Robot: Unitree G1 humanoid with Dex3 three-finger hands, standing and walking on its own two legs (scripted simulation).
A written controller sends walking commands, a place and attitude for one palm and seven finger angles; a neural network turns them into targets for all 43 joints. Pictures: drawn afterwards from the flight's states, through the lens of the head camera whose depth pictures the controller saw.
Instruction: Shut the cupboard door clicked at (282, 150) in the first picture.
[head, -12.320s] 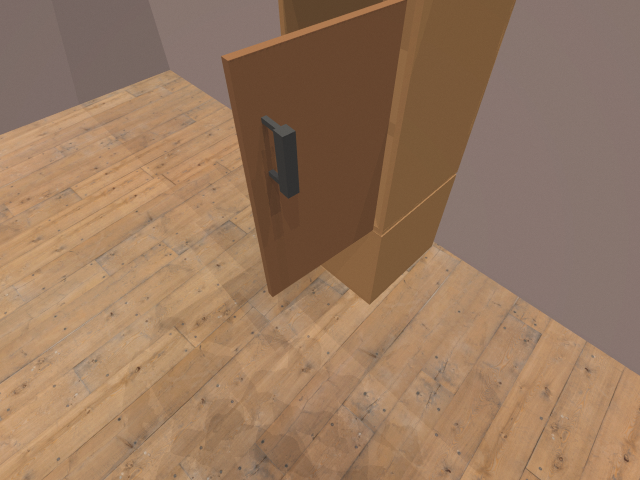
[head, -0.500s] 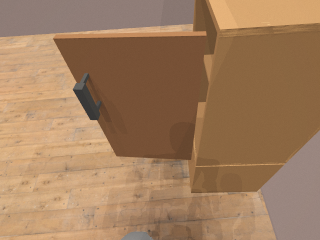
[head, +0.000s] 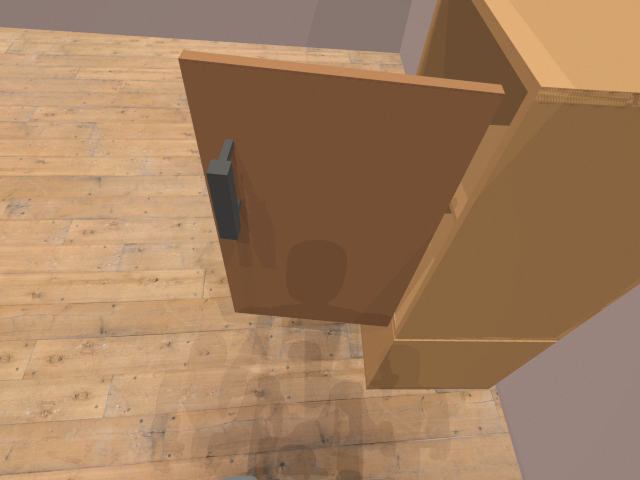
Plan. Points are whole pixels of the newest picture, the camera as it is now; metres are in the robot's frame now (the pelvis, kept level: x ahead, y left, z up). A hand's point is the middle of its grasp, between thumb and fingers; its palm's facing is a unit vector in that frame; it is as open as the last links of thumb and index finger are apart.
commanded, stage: come to a stop and stand still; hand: left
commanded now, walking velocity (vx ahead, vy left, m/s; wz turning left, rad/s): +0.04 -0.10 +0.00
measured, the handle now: (229, 190) +0.44 +0.16 +0.09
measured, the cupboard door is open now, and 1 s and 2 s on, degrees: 85 85 85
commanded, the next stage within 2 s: look again from close up in 0.60 s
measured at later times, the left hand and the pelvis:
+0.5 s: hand out of the picture -0.01 +0.13 -0.18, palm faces +0.06 -0.99 -0.15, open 7.3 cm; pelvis +0.01 -0.03 +0.00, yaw +0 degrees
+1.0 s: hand out of the picture +0.03 +0.18 -0.17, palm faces -0.02 -0.97 -0.24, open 7.3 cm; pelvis -0.01 -0.01 +0.00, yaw -1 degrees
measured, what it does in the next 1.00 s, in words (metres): steps on the spot: right foot, then left foot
